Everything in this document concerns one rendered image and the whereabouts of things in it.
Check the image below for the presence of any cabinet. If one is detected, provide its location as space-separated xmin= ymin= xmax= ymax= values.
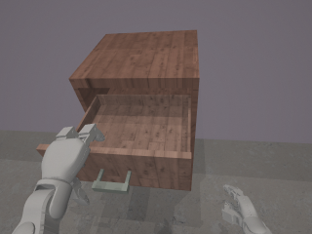
xmin=68 ymin=29 xmax=200 ymax=191

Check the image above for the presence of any left robot forearm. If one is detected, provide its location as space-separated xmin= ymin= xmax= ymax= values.
xmin=12 ymin=177 xmax=73 ymax=234

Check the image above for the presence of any robot right hand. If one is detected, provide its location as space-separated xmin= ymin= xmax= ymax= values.
xmin=221 ymin=184 xmax=258 ymax=229

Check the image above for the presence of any handle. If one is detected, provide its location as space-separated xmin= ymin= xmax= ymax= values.
xmin=92 ymin=169 xmax=132 ymax=195

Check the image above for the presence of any robot left hand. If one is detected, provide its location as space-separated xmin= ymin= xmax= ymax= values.
xmin=41 ymin=123 xmax=105 ymax=206

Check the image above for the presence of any drawer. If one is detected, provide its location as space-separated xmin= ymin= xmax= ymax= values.
xmin=36 ymin=94 xmax=192 ymax=190

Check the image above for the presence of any right robot forearm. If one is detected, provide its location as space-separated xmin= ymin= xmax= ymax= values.
xmin=242 ymin=215 xmax=273 ymax=234

